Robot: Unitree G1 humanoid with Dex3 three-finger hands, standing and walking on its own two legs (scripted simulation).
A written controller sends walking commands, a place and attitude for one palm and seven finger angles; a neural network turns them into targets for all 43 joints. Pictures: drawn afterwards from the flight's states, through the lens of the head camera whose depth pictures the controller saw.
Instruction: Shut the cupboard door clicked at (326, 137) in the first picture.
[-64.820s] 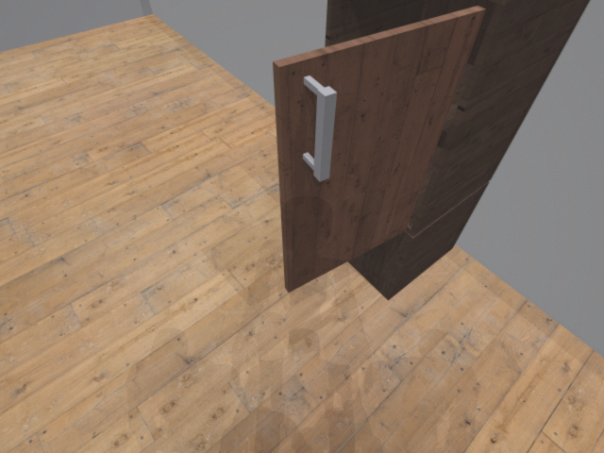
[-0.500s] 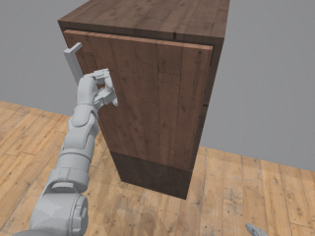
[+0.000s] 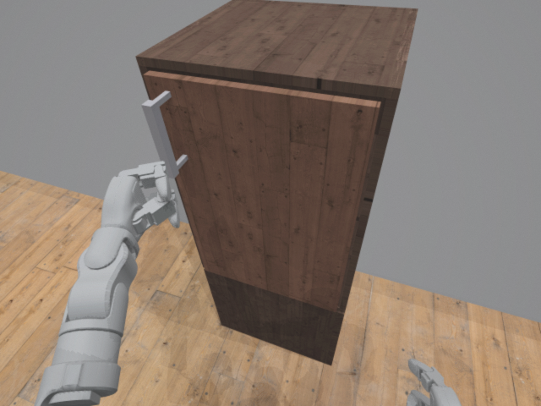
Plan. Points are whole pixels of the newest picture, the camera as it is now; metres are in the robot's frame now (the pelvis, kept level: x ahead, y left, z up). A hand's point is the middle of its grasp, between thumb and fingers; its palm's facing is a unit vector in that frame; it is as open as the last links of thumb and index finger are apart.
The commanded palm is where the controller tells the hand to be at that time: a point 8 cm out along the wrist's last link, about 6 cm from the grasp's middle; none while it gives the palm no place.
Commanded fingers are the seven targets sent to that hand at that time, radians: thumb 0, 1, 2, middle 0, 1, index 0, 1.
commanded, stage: draw the hand back to the body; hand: left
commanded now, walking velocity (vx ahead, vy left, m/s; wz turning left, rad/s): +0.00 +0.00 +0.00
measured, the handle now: (168, 136) +0.52 +0.23 +0.15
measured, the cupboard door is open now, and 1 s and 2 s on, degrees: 0 0 0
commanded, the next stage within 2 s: step back with the hand held close in 1.18 s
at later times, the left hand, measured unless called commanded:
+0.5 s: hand (88, 257) +0.24 +0.23 +0.17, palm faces +0.37 -0.88 -0.29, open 3.9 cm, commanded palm +0.19 +0.27 +0.18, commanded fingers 0.00 0.90 0.90 -0.58 -0.72 -0.58 -0.72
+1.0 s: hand (23, 301) +0.19 +0.28 +0.17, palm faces +0.52 -0.77 -0.38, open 7.2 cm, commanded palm +0.14 +0.31 +0.18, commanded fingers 0.00 0.90 0.90 -0.20 -0.30 -0.20 -0.30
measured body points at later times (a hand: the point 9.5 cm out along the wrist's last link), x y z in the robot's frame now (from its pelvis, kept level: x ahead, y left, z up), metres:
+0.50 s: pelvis -0.01 +0.00 +0.01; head -0.03 -0.03 +0.46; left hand +0.21 +0.28 +0.19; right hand +0.17 -0.21 -0.09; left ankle +0.00 +0.14 -0.73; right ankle -0.03 -0.13 -0.73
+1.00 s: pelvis +0.00 +0.01 +0.01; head -0.02 -0.02 +0.46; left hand +0.15 +0.32 +0.19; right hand +0.20 -0.21 -0.08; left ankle +0.00 +0.14 -0.73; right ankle -0.03 -0.13 -0.73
